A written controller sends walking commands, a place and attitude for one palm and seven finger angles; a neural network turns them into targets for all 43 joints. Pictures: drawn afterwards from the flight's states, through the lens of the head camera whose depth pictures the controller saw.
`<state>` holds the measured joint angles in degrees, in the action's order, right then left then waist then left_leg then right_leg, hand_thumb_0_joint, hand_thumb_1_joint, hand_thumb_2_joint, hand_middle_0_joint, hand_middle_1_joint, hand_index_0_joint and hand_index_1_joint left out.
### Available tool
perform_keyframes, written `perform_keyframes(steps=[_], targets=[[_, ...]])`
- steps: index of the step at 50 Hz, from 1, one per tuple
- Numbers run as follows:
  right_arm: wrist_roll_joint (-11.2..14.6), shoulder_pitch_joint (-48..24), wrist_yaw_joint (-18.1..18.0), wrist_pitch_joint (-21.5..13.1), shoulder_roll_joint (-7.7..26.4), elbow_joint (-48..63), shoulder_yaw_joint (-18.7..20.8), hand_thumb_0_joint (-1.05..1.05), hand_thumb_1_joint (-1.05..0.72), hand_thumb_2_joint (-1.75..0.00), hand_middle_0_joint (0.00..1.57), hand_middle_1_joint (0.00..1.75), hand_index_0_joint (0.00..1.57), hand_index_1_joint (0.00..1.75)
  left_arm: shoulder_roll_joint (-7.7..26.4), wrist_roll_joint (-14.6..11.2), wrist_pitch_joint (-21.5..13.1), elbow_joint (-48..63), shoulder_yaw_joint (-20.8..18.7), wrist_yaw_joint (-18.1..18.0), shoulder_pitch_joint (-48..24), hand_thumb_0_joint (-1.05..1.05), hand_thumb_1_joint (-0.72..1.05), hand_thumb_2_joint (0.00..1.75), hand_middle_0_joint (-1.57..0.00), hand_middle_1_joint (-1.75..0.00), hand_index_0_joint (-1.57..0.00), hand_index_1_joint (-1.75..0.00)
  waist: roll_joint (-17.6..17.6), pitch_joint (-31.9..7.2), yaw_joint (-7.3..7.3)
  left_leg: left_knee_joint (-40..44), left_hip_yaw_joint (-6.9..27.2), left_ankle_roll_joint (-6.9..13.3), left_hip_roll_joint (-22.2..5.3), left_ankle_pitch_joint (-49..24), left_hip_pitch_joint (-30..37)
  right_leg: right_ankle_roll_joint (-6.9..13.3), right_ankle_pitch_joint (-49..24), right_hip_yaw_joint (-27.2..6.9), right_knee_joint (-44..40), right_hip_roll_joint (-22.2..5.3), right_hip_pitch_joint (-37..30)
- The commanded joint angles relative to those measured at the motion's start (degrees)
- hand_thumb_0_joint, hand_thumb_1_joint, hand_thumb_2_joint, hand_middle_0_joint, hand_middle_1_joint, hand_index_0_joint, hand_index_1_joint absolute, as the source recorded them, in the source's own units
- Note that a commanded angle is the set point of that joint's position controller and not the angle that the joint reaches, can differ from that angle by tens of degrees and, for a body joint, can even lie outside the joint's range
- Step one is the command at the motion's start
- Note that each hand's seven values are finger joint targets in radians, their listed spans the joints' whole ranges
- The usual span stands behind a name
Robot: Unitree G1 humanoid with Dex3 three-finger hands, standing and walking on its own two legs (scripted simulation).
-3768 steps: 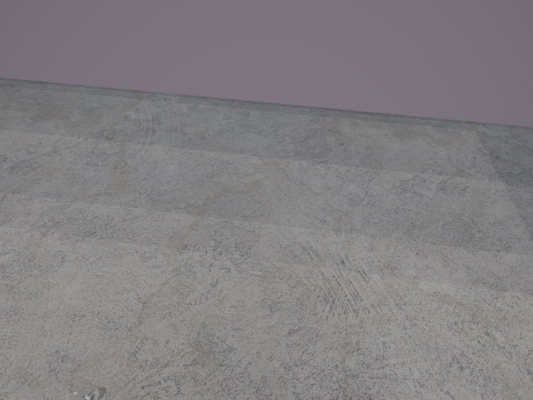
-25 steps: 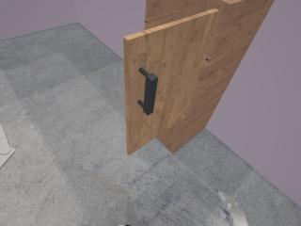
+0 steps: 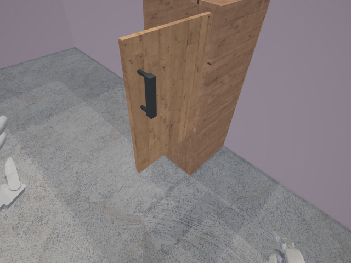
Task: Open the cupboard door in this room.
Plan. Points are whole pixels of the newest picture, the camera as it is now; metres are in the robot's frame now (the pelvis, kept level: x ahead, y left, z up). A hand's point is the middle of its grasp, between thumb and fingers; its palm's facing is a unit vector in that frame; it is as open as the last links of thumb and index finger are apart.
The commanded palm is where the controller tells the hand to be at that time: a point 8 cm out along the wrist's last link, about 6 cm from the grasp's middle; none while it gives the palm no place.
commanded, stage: stop stepping back and stand still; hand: left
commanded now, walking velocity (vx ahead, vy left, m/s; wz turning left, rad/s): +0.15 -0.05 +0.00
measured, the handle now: (146, 94) +0.57 +0.12 +0.09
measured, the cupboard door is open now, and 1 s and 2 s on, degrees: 89 89 89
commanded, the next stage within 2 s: let the arm hang, fingers relaxed in 0.84 s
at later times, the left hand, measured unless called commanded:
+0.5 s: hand (1, 215) +0.15 +0.26 +0.17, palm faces +0.44 -0.76 -0.47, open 7.4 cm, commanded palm +0.09 +0.30 +0.18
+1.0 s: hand (32, 213) +0.18 +0.26 +0.11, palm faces +0.28 -0.81 -0.51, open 7.4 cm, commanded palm none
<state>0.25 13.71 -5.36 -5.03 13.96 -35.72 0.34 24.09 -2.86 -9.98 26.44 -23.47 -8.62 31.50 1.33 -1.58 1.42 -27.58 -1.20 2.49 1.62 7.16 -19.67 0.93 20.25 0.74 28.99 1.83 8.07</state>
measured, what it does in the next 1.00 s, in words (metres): steps on the spot: left foot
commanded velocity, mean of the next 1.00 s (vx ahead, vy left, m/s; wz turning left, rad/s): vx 0.06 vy -0.01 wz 0.00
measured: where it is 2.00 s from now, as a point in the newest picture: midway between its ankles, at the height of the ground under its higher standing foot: outside the picture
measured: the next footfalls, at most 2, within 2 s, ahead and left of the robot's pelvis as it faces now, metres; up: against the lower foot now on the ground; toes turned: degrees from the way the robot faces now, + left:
left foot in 0.26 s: +0.03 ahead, +0.11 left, +0.00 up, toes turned +2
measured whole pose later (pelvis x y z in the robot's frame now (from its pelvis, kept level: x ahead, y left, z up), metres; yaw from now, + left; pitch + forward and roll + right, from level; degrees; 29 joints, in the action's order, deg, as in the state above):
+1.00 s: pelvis -0.04 +0.00 +0.00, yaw +1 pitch +1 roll +0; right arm 0.6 9.1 -1.1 -7.1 14.7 -38.9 1.2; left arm 24.4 0.2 -10.7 12.0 -15.9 -4.4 24.5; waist -1.9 -0.7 -0.2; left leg -30.6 -0.8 0.4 -0.3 13.4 -17.9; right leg 3.0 17.2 4.5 28.8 2.2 12.4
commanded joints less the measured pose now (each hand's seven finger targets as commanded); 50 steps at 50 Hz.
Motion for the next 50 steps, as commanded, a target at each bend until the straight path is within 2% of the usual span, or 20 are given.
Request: perform_keyframes(steps=[1,3,5,7,11,13,15,16,18,23,24,27,30,32,35,38,46,47,48,50], targets=[[-0.9,-7.2,-0.1,-4.0,5.7,9.8,1.7,0.00,-0.90,-0.90,0.20,0.30,0.20,0.30,10.0,0.4,-4.3,12.6,-7.9,-1.5,0.2,0.00,0.90,0.90,-0.20,-0.30,-0.20,-0.30,-11.5,1.0,-1.48,17.1,10.9,-1.5,-7.2,26.8,-5.7,0.6,6.7,0.8,-6.2,-0.2,-1.1],[-1.1,-6.9,0.1,-3.6,4.9,9.8,2.0,0.00,-0.90,-0.90,0.20,0.30,0.20,0.30,9.8,0.4,-4.3,11.7,-7.7,-1.3,0.6,0.00,0.90,0.90,-0.20,-0.30,-0.20,-0.30,-6.3,1.2,-1.16,9.4,6.7,-2.7,-4.0,21.3,-3.0,2.3,11.5,-2.2,-12.0,-3.0,3.3],[-1.1,-5.6,0.1,-3.1,5.2,8.3,2.8,0.00,-0.90,-0.90,0.20,0.30,0.20,0.30,10.0,0.2,-4.7,12.1,-7.3,-1.4,-0.6,0.00,0.90,0.90,-0.20,-0.30,-0.20,-0.30,2.8,0.5,-0.54,-11.2,2.7,-3.3,-1.2,10.9,5.1,7.1,19.1,-15.0,-19.3,-12.6,15.9],[-1.1,-5.0,0.3,-3.1,5.5,7.0,2.8,0.00,-0.90,-0.90,0.20,0.30,0.20,0.30,9.0,0.4,-4.3,11.7,-6.0,-1.8,-5.3,0.00,0.90,0.90,-0.20,-0.30,-0.20,-0.30,4.4,1.7,-0.38,-21.9,2.7,-3.0,-1.8,11.1,0.4,10.2,19.2,-20.2,-19.3,-18.0,17.1],[-0.8,-5.2,-0.7,-4.3,5.2,6.0,1.8,0.00,-0.90,-0.90,0.20,0.30,0.20,0.30,8.2,1.5,-4.4,7.1,-3.8,-2.1,-12.5,0.00,0.90,0.90,-0.20,-0.30,-0.20,-0.30,-1.2,5.5,0.03,-1.7,1.1,-0.8,-3.6,13.7,6.9,4.6,14.9,-8.9,-9.9,-10.7,16.8],[-0.8,-5.6,-1.0,-5.1,6.3,7.4,1.9,0.00,-0.90,-0.90,0.20,0.30,0.20,0.30,8.4,1.5,-5.0,9.0,-4.5,-2.0,-11.4,0.00,0.90,0.90,-0.20,-0.30,-0.20,-0.30,-9.4,5.4,-0.81,6.7,11.5,2.2,-9.2,17.1,7.2,1.5,6.5,-4.8,-1.8,-4.1,15.5],[-1.0,-5.3,-0.6,-5.5,5.0,6.5,1.0,0.00,-0.90,-0.90,0.20,0.30,0.20,0.30,9.0,1.8,-5.7,11.0,-5.7,-1.8,-10.3,0.00,0.90,0.90,-0.20,-0.30,-0.20,-0.30,-17.2,4.0,-0.18,20.8,25.6,4.1,-15.8,38.1,0.6,-0.8,7.4,0.9,12.1,0.3,11.6],[-1.3,-5.5,-0.4,-5.9,4.2,7.0,1.0,0.00,-0.90,-0.90,0.20,0.30,0.20,0.30,8.9,2.3,-5.5,12.0,-5.6,-1.8,-10.8,0.00,0.90,0.90,-0.20,-0.30,-0.20,-0.30,-16.1,5.0,-0.36,24.0,28.1,5.1,-17.6,39.9,-2.1,-0.5,7.5,0.2,18.3,0.2,11.4],[-1.7,-5.8,0.2,-6.9,3.5,6.8,1.1,0.00,-0.90,-0.90,0.20,0.30,0.20,0.30,8.7,2.3,-5.5,12.8,-5.1,-1.9,-9.3,0.00,0.90,0.90,-0.20,-0.30,-0.20,-0.30,-10.2,3.7,-1.14,22.2,23.4,5.4,-16.8,32.0,-1.4,-0.2,6.7,-0.3,16.9,-1.3,9.3],[-1.5,-5.4,0.8,-5.9,3.9,7.2,1.0,0.00,-0.90,-0.90,0.20,0.30,0.20,0.30,7.8,1.6,-4.0,11.4,-5.4,-1.7,-0.6,0.00,0.90,0.90,-0.20,-0.30,-0.20,-0.30,-12.0,-0.4,-1.12,15.2,8.9,0.4,-9.7,22.4,-2.0,0.3,0.8,4.2,-6.0,-0.2,-4.3],[-1.6,-5.4,0.7,-5.2,3.8,7.4,1.0,0.00,-0.90,-0.90,0.20,0.30,0.20,0.30,8.6,1.5,-3.8,10.2,-6.2,-1.6,-0.1,0.00,0.90,0.90,-0.20,-0.30,-0.20,-0.30,-8.2,-0.6,-0.95,10.7,6.6,-0.7,-7.8,20.5,-3.7,1.3,-0.3,1.0,-9.2,-2.0,-5.4],[-1.1,-5.6,1.0,-4.1,3.9,6.8,2.0,0.00,-0.90,-0.90,0.20,0.30,0.20,0.30,10.5,0.5,-3.3,9.2,-8.0,-1.3,-3.3,0.00,0.90,0.90,-0.20,-0.30,-0.20,-0.30,7.1,0.0,-1.16,-11.7,1.4,-2.6,-2.6,12.3,-2.2,7.4,9.7,-20.1,-19.2,-15.9,6.2],[-0.3,-5.2,1.3,-4.3,3.5,6.4,1.4,0.00,-0.90,-0.90,0.20,0.30,0.20,0.30,8.8,0.5,-4.1,8.2,-6.6,-1.3,-4.8,0.00,0.90,0.90,-0.20,-0.30,-0.20,-0.30,3.6,-0.1,-0.97,-12.9,2.2,-2.4,-4.0,12.3,-4.8,7.8,-19.8,-12.7,-11.1,-16.3,-1.2],[-0.1,-6.2,0.7,-4.7,3.3,6.6,1.0,0.00,-0.90,-0.90,0.20,0.30,0.20,0.30,9.2,0.6,-4.6,7.7,-6.8,-1.3,-5.0,0.00,0.90,0.90,-0.20,-0.30,-0.20,-0.30,1.6,-1.6,-1.10,-4.4,0.5,-1.9,-3.6,6.6,0.1,4.7,-32.2,-8.5,-6.4,-13.5,-2.9],[0.0,-6.5,0.6,-4.8,4.8,7.6,2.1,0.00,-0.90,-0.90,0.20,0.30,0.20,0.30,9.3,0.3,-5.1,11.0,-6.5,-1.1,-4.0,0.00,0.90,0.90,-0.20,-0.30,-0.20,-0.30,-3.1,-4.1,-2.23,2.1,2.3,-0.5,-6.7,-13.9,11.8,-1.1,-27.9,-3.9,-3.8,-7.4,0.3],[0.0,-6.2,0.7,-4.4,4.1,8.1,1.5,0.00,-0.90,-0.90,0.20,0.30,0.20,0.30,9.5,0.9,-5.0,12.4,-6.6,-0.9,-2.8,0.00,0.90,0.90,-0.20,-0.30,-0.20,-0.30,-5.9,-4.3,-1.54,0.1,3.5,-0.6,-7.3,-22.4,11.8,-1.2,-30.9,-2.2,-3.3,-5.8,-0.3],[0.1,-6.0,1.0,-3.1,4.5,9.5,2.0,0.00,-0.90,-0.90,0.20,0.30,0.20,0.30,9.3,-0.3,-5.0,10.5,-7.8,-1.0,2.0,0.00,0.90,0.90,-0.20,-0.30,-0.20,-0.30,-4.8,-4.6,-1.33,1.4,3.4,-1.7,-6.4,-11.6,8.5,-0.2,-24.1,-4.1,-7.5,-6.2,-1.0],[0.9,-11.0,6.0,-6.8,10.2,-3.6,3.5,0.00,-0.90,-0.90,0.20,0.30,0.20,0.30,-1.0,3.6,2.0,-32.9,18.6,6.2,-6.0,0.00,0.90,0.90,-0.20,-0.30,-0.20,-0.30,-4.8,-0.3,1.18,-5.6,3.8,-1.3,-8.4,-16.0,6.5,1.2,-23.3,0.5,-0.5,-8.6,8.6],[0.2,-5.7,6.1,-2.3,13.2,-4.8,4.6,0.00,-0.90,-0.90,0.20,0.30,0.20,0.30,-0.2,4.4,7.4,-34.9,16.3,8.2,-7.7,0.00,0.90,0.90,-0.20,-0.30,-0.20,-0.30,-5.2,-2.1,-0.06,-2.8,5.3,-0.6,-9.2,-12.4,5.0,1.5,-18.2,-2.5,-1.0,-8.9,8.5],[-0.7,-5.6,5.6,0.5,11.3,-4.3,3.3,0.00,-0.90,-0.90,0.20,0.30,0.20,0.30,-1.2,4.8,8.8,-39.9,16.8,8.8,-10.4,0.00,0.90,0.90,-0.20,-0.30,-0.20,-0.30,-1.7,-1.0,-1.34,-0.4,9.2,2.2,-10.2,-5.7,-1.8,1.5,-9.6,-0.8,1.6,-6.2,6.9]])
